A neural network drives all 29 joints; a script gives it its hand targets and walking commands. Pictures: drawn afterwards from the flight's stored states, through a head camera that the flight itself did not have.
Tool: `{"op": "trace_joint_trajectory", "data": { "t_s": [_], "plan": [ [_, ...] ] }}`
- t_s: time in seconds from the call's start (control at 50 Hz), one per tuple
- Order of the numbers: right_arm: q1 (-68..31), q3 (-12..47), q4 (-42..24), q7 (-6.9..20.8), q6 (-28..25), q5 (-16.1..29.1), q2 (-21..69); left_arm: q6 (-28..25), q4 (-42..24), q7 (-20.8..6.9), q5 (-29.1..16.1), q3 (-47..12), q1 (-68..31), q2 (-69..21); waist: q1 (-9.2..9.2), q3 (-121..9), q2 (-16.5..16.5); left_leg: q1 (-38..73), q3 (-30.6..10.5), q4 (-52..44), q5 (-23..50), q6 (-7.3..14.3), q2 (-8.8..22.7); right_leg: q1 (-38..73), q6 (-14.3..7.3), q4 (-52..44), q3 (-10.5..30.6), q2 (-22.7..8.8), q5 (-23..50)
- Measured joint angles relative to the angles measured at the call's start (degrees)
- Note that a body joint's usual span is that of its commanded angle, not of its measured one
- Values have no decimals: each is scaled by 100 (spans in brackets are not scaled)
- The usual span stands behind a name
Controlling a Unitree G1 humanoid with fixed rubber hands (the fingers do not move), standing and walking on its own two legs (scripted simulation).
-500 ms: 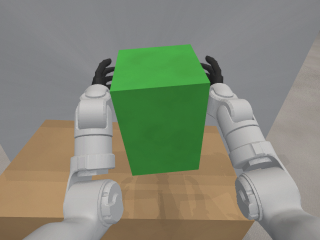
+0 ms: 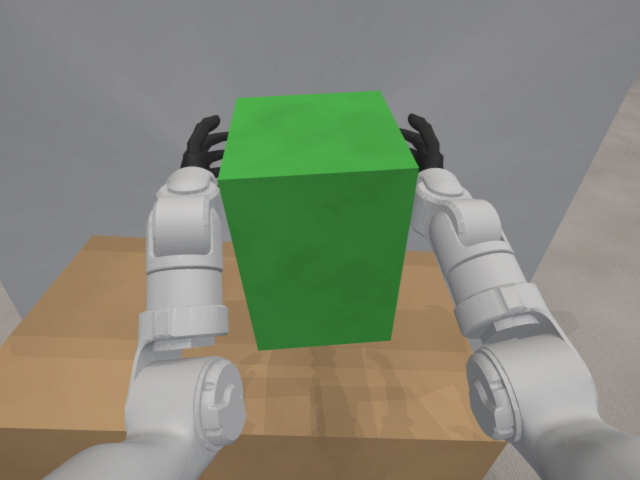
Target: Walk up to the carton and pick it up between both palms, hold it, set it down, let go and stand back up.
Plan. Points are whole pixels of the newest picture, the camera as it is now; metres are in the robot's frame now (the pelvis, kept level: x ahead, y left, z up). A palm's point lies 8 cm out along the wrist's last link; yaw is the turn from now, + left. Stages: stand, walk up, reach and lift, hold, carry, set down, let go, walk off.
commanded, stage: hold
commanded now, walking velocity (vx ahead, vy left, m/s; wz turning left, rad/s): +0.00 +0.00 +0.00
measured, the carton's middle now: (317, 224) +0.36 +0.01 +0.21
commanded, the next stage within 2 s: none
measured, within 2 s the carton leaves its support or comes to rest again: neither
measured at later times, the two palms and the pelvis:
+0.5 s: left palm (199, 183) +0.37 +0.14 +0.26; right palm (423, 182) +0.37 -0.12 +0.27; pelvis +0.00 +0.00 +0.00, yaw +0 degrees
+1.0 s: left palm (202, 177) +0.37 +0.14 +0.27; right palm (428, 180) +0.37 -0.12 +0.27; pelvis +0.00 +0.00 +0.00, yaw +0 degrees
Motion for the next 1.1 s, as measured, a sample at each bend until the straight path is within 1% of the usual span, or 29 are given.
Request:
{"op": "trace_joint_trajectory", "data": {
  "t_s": [0.08,0.3,0.38,0.48,0.58,0.72,0.8,0.9,1.0,1.1],
  "plan": [
    [69,58,-107,-19,-9,74,-23,3,-119,8,-19,-80,89,2,-21,-40,12,-35,4,23,-14,-5,8,-27,0,1,6,8,-1],
    [10,43,-120,-15,58,40,-43,-8,-104,3,6,-34,42,-23,-16,-49,78,-13,21,20,-30,8,1,-8,8,-7,24,0,-7],
    [5,68,-86,-30,62,30,-41,-16,-56,-28,30,23,19,-33,-21,7,49,53,17,3,-29,13,-2,58,12,-20,21,-2,-10],
    [28,107,-3,-38,73,38,-24,17,-11,-64,55,68,38,-38,19,24,1,50,40,-12,-18,7,7,31,3,-3,43,4,-8],
    [93,51,-134,-45,-1,59,27,20,-206,-31,-8,-52,136,3,-13,22,-8,-21,-6,53,-38,-5,11,11,-1,-12,0,13,-5],
    [70,-48,-166,-21,12,29,41,3,-212,-14,6,-62,102,-8,-31,-3,4,-50,-17,39,-22,6,-9,-22,7,-7,-12,-5,-4],
    [12,-50,-39,4,61,-25,24,16,-65,-31,61,5,22,-27,-32,21,19,-12,3,2,-7,25,-27,-16,17,15,6,-25,-13],
    [117,48,-224,-5,8,44,-12,0,-264,6,18,-108,131,-26,-66,-2,83,-4,3,33,-31,16,-12,33,24,-45,9,-10,11],
    [69,9,-103,4,76,18,-30,17,-65,-19,106,20,-6,-82,-8,6,52,51,40,-5,-23,25,-14,26,17,19,45,-16,-21],
    [98,114,-163,-20,51,59,-50,21,-162,-24,71,-14,47,-58,10,3,53,44,18,2,-16,5,7,55,10,-37,27,8,10]
  ]
}}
